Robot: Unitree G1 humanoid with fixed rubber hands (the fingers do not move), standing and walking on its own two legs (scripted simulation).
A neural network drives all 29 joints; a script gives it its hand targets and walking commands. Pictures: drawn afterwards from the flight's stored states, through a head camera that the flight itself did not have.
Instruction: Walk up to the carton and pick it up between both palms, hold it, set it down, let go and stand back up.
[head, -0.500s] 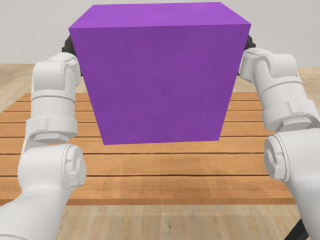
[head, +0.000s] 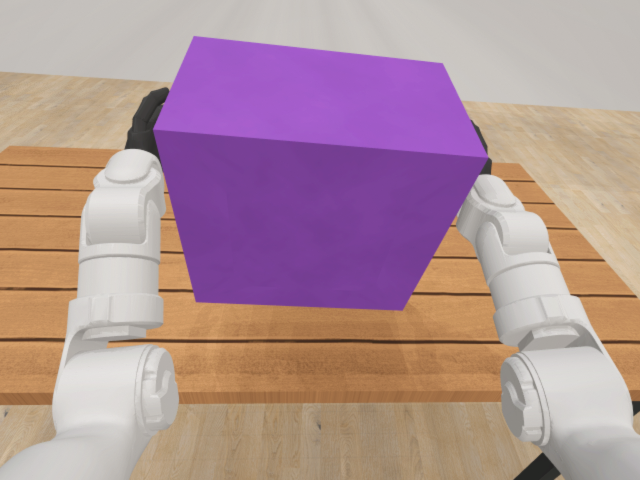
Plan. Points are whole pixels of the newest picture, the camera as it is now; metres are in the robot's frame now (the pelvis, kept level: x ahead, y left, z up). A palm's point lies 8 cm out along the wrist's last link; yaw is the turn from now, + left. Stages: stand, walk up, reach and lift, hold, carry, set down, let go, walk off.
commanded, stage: set down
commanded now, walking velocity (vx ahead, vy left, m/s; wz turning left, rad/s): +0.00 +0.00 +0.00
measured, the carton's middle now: (311, 190) +0.41 -0.01 +0.21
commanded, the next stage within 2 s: none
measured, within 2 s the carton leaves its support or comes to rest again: neither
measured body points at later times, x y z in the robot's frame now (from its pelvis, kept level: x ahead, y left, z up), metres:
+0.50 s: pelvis +0.00 +0.01 +0.00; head -0.05 +0.04 +0.45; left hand +0.43 +0.17 +0.26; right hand +0.38 -0.21 +0.24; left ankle -0.01 +0.12 -0.75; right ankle +0.01 -0.12 -0.75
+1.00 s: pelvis +0.00 +0.01 +0.00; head -0.03 +0.03 +0.45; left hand +0.44 +0.16 +0.22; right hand +0.38 -0.22 +0.19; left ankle -0.01 +0.12 -0.75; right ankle +0.01 -0.12 -0.75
